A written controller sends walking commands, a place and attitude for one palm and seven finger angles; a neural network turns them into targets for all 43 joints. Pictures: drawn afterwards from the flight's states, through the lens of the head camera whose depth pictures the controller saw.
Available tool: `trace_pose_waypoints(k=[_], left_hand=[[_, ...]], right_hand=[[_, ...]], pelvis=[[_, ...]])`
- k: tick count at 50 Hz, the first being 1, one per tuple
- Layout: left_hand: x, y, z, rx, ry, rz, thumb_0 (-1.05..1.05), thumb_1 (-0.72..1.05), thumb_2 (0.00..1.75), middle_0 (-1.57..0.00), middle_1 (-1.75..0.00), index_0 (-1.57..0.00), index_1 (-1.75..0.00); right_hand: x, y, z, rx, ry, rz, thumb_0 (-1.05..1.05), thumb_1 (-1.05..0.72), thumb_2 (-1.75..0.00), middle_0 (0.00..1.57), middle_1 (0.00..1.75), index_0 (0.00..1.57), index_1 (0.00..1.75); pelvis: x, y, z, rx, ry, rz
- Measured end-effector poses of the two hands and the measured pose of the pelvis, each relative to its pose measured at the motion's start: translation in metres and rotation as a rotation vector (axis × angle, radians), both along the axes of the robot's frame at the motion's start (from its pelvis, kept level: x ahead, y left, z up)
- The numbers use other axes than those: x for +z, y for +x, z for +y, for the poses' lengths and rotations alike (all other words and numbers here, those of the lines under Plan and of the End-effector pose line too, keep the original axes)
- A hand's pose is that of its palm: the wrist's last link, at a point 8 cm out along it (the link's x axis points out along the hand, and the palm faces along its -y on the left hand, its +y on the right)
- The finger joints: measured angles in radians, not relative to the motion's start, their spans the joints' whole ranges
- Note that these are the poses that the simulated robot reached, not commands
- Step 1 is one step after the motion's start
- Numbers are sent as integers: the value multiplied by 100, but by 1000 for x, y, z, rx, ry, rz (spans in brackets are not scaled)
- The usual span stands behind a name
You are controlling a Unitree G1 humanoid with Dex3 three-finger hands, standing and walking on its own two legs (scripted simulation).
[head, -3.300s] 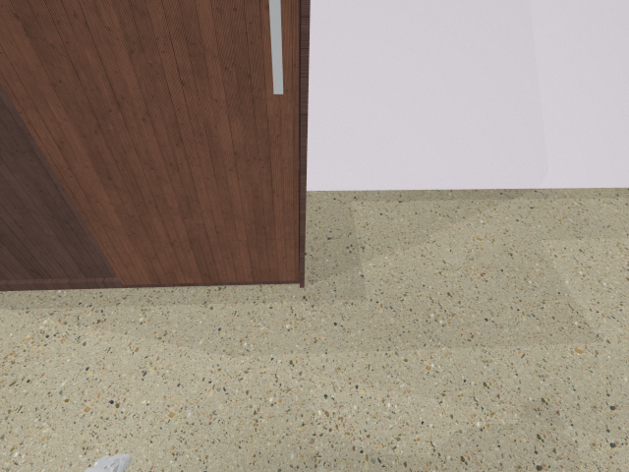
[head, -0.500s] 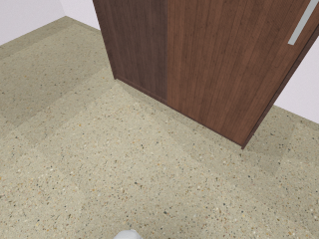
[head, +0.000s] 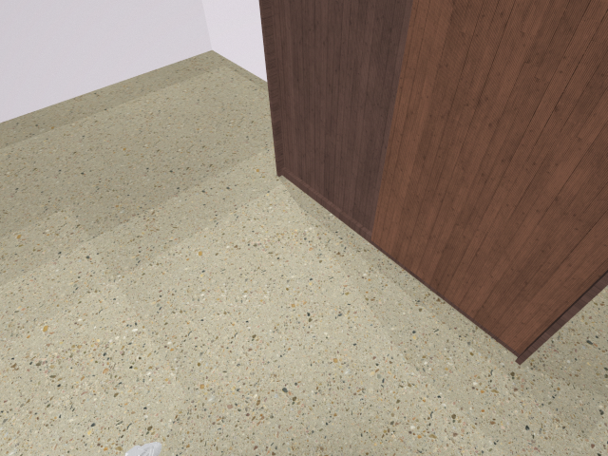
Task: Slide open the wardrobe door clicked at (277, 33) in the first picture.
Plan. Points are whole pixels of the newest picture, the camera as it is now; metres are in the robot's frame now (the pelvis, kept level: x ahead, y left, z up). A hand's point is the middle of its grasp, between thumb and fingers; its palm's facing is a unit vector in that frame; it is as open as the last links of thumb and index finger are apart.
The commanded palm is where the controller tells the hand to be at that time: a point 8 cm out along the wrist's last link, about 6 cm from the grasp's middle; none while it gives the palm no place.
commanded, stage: walk to a spot facing it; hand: right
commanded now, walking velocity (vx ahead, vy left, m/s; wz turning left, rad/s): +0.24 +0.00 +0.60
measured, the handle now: out of the picture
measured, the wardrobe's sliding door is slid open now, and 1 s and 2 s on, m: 0.00 0.00 0.00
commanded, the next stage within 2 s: turn to face it in 0.42 s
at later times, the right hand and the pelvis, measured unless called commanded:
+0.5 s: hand (395, 357) +0.31 -0.15 -0.16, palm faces -0.35 +0.92 -0.20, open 7.3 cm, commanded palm none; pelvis +0.13 -0.01 -0.01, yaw +19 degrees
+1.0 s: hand (415, 362) +0.31 -0.19 -0.18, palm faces -0.17 +0.97 -0.16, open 7.3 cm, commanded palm none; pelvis +0.19 -0.02 +0.00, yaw +12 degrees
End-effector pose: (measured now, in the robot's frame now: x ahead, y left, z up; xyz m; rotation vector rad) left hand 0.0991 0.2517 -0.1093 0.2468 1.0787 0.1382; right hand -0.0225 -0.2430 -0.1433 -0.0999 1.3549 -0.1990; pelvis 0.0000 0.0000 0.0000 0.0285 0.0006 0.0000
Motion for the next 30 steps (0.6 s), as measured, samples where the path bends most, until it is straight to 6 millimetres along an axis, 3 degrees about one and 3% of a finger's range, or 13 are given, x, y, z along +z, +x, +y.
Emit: trace_pose_waypoints(k=[2,5,10,14,19,24,27,30], left_hand=[[0,19,-12,5,18,-52,1,91,90,-20,-30,-20,-30],[5,26,-27,50,18,-78,1,91,90,-20,-30,-20,-30],[8,2,-46,169,-2,19,0,91,90,-21,-30,-20,-30],[4,-26,-46,278,3,120,0,94,90,-21,-30,-20,-30],[-7,-62,-51,394,-31,252,0,93,90,-21,-30,-20,-30],[-26,-88,-54,514,-92,348,0,92,90,-20,-30,-20,-30],[-45,-92,-49,558,-132,385,1,91,90,-20,-30,-20,-30],[-51,-79,-39,571,-133,383,1,91,90,-20,-30,-20,-30]], right_hand=[[-12,7,-14,7,10,40,0,-90,-90,20,30,21,30],[-13,33,-29,55,19,80,1,-91,-90,20,30,21,30],[1,111,-41,141,23,11,1,-91,-90,20,30,20,30],[8,177,-36,212,19,-53,0,-91,-90,20,30,20,30],[11,256,-10,322,22,-114,0,-91,-90,20,30,20,30],[11,332,36,459,19,-183,0,-91,-90,20,30,20,30],[7,371,64,524,7,-267,0,-91,-90,20,30,20,30],[9,388,80,543,3,-309,0,-91,-90,20,30,20,30]], pelvis=[[-8,13,-12,33,0,-5],[-5,30,-23,91,5,-14],[10,59,-32,154,11,-10],[13,80,-36,202,8,-6],[10,103,-31,260,-5,-8],[-2,127,-15,326,-19,-11],[-18,141,2,352,-27,-9],[-20,148,7,365,-8,-19]])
